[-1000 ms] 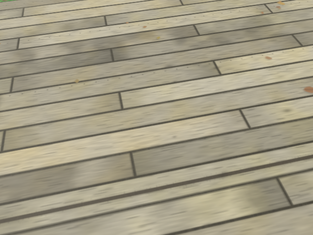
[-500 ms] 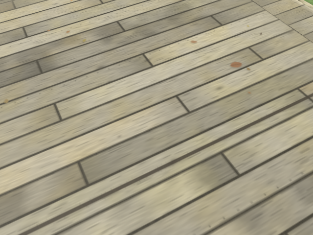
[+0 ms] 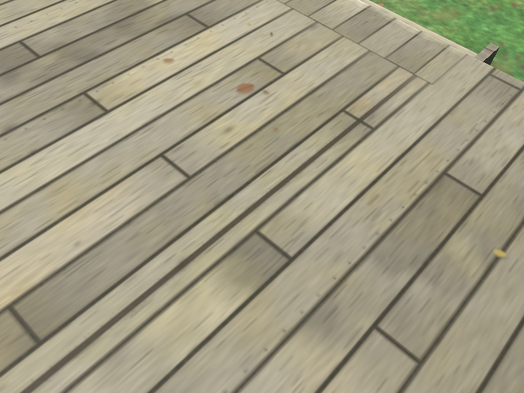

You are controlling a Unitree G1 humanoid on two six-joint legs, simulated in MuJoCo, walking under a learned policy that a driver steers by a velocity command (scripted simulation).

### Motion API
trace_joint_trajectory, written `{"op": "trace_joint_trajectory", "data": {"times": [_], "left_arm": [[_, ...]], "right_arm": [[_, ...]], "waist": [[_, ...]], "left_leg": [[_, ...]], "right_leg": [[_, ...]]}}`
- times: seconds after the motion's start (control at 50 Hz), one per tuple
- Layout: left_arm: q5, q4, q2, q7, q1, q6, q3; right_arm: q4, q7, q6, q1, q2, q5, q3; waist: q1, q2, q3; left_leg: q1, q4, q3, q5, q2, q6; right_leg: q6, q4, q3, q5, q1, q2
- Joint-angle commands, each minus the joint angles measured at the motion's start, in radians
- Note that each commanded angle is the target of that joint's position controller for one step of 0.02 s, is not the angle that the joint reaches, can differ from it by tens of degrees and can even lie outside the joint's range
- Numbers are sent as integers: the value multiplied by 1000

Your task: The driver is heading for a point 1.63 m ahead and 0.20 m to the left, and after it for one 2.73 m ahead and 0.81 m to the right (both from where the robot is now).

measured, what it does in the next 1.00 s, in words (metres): steps on the spot, turning left: right foot, then left foot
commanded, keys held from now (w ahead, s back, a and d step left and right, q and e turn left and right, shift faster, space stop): e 0.08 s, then no key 0.10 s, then q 0.82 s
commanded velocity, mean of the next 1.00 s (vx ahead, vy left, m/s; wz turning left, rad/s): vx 0.00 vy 0.00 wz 0.17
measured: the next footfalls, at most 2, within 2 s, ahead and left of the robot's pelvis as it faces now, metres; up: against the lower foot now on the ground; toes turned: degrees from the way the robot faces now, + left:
right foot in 0.16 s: +0.02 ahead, -0.11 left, +0.00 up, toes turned -6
left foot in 0.70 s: +0.00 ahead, +0.08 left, +0.00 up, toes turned +7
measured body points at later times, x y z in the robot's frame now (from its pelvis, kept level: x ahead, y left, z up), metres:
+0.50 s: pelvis -0.01 -0.03 -0.01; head +0.01 -0.05 +0.44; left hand +0.14 +0.19 -0.13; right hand +0.01 -0.30 -0.15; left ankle -0.02 +0.09 -0.70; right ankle -0.02 -0.11 -0.74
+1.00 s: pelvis -0.03 +0.03 +0.00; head +0.01 +0.08 +0.45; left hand +0.01 +0.32 -0.15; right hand +0.14 -0.23 -0.10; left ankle -0.04 +0.08 -0.74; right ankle +0.03 -0.13 -0.66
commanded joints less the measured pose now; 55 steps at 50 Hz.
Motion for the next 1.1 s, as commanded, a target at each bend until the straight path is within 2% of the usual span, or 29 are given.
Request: {"op": "trace_joint_trajectory", "data": {"times": [0.02, 0.06, 0.08, 0.12, 0.14, 0.16, 0.18, 0.2, 0.22, 0.26, 0.3, 0.34, 0.38, 0.44, 0.46, 0.52, 0.62, 0.66, 0.68, 0.7, 0.72, 0.74, 0.76, 0.78, 0.82, 0.86, 0.92, 1.0, 1.1], "left_arm": [[-11, -94, 52, -4, -65, -10, -3], [-15, -91, 37, -8, -57, -15, -12], [-24, -93, 42, -7, -68, -15, -12], [-18, -90, 37, -2, -57, -21, -17], [-9, -80, 32, 8, -28, -31, -22], [9, -74, 70, 22, -16, -46, -17], [21, -82, 164, 30, 12, -61, -5], [-11, -66, 165, 36, 19, -61, -6], [-16, -58, 88, 41, 6, -65, -31], [-2, -49, -4, 57, -101, -65, -72], [0, -24, 2, 76, -106, -74, -82], [-5, 2, 41, 79, -79, -81, -73], [-12, 13, 57, 84, -69, -78, -65], [5, 16, 72, 87, -59, -75, -51], [0, 18, 88, 88, -54, -72, -38], [7, 25, 75, 93, -40, -75, -22], [12, 22, 84, 87, -67, -70, -1], [-3, 29, 88, 82, -73, -60, 4], [-4, 37, 97, 79, -67, -55, 10], [-2, 35, 67, 71, -39, -50, 9], [-6, -45, 9, 73, -90, -43, -9], [5, -41, 42, 80, -132, -33, -4], [-4, -31, 43, 75, -120, -31, -2], [-12, -16, 48, 70, -112, -38, 1], [8, 7, 67, 61, -73, -39, 4], [15, 12, 66, 49, -59, -36, 2], [9, 1, 60, 45, -80, -29, 0], [1, -13, 99, 41, -109, -25, 9], [4, -17, 100, 53, -150, -31, 6]], "right_arm": [[-31, 9, -7, 41, -185, -1, -52], [-40, 20, -8, 20, -184, -8, -55], [-34, 21, -3, 16, -185, -1, -56], [-24, 26, 4, 13, -198, 7, -60], [-16, 26, 6, 12, -203, 17, -62], [-5, 27, 7, 50, -189, 17, -61], [-35, 36, 9, 98, -109, 3, -42], [-63, 28, 33, 4, -78, 12, -25], [-44, 26, 47, 6, -103, 14, -28], [6, 38, 50, 40, -92, 26, -25], [54, 43, 50, 92, -106, 11, -29], [70, 47, 43, 106, -111, 16, -34], [64, 42, 43, 81, -108, 17, -36], [56, 41, 44, 55, -94, 5, -35], [61, 39, 46, 61, -102, 6, -39], [47, 33, 45, 42, -78, 2, -34], [28, 42, 42, 49, -63, 14, -33], [25, 49, 35, 66, -58, 24, -35], [25, 49, 25, 82, -64, 23, -35], [23, 43, 10, 98, -139, 7, -53], [4, 44, 4, 140, -307, 4, -88], [28, 38, 8, 205, -279, 5, -89], [19, 33, 14, 155, -233, 4, -78], [1, 28, 20, 78, -195, 5, -66], [-26, 25, 21, 13, -167, 15, -59], [-29, 33, 14, 36, -174, 14, -61], [-22, 31, 15, 83, -201, 12, -70], [-1, 34, 27, 108, -199, 24, -67], [-5, 31, 15, 88, -201, 9, -59]], "waist": [[-37, 208, -92], [-35, 193, -113], [-36, 202, -101], [-14, 202, -87], [13, 184, -89], [9, 117, -101], [-20, -134, -144], [28, -179, -114], [14, -62, -94], [-36, -58, -41], [-40, -84, -51], [-32, -72, -61], [-18, -61, -52], [2, -66, -27], [2, -69, -18], [6, -49, -29], [-3, -70, -74], [-32, -64, -92], [-53, -32, -89], [-47, 156, -93], [-55, 369, -84], [-90, 222, -109], [-54, 172, -65], [-18, 126, -28], [8, 150, -45], [1, 109, -89], [-24, 133, -99], [-33, 171, -84], [-30, 145, -67]], "left_leg": [[149, -71, -155, 459, 271, 167], [123, -47, -136, 402, 270, 157], [119, -38, -142, 359, 276, 152], [86, 23, -126, 399, 270, 124], [49, 79, -94, 402, 254, 84], [-34, 158, -56, 324, 228, 24], [-219, 378, 29, -103, 132, -43], [-265, 453, -13, -371, 18, -46], [-252, 495, -83, -355, 53, -44], [-205, 424, -118, -239, 66, -42], [-151, 407, -118, -163, 37, -48], [-144, 428, -116, -155, 12, -49], [-169, 446, -112, -165, 13, -52], [-227, 481, -88, -200, 14, -54], [-243, 495, -88, -228, 17, -51], [-262, 496, -76, -263, 29, -38], [-182, 379, -34, -248, 15, -9], [-85, 216, -20, -144, 2, 15], [1, 61, -41, -20, -5, 23], [114, -93, -268, 70, 115, 53], [155, -99, -655, 557, 399, 197], [145, -80, -596, 596, 388, 265], [107, -64, -521, 542, 337, 263], [80, -70, -452, 470, 268, 219], [101, -70, -388, 527, 194, 167], [132, -59, -376, 600, 179, 158], [176, -51, -400, 574, 166, 135], [164, -76, -467, 437, 154, 110], [123, -71, -531, 384, 139, 121]], "right_leg": [[-11, -109, -61, -58, -13, -4], [-26, -169, -92, -71, 68, 7], [-38, -210, -97, -76, 83, 6], [-63, -373, -115, -16, 168, 26], [-75, -542, -109, 128, 254, 26], [-88, -653, 2, 223, 360, -33], [-132, -675, 315, 512, 505, -308], [-288, -637, 381, 772, 392, -413], [-299, -633, 291, 760, 391, -362], [-224, -670, 148, 652, 349, -255], [-186, -653, 56, 764, 369, -210], [-178, -619, 9, 797, 375, -207], [-192, -621, 14, 694, 370, -228], [-235, -622, 36, 608, 357, -266], [-253, -613, 46, 646, 363, -285], [-273, -601, 44, 623, 364, -315], [-253, -556, 13, 592, 346, -327], [-205, -501, -26, 504, 311, -310], [-152, -438, -73, 393, 252, -282], [-78, -223, -173, 150, 111, -188], [-22, -45, -196, -256, -139, 9], [-33, 98, -62, -274, -119, -20], [-41, 151, -40, -213, -142, -31], [-47, 138, -22, -115, -147, -51], [-45, 137, -31, -2, -141, -51], [-24, 141, -39, 45, -137, -36], [5, 108, -28, 74, -177, -40], [10, 94, 16, 85, -196, -53], [-5, 15, 32, 79, -183, -40]]}}
Over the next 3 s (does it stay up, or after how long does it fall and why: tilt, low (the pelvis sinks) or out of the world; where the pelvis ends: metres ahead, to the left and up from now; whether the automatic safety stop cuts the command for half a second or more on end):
stays up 0.56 0.03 0.00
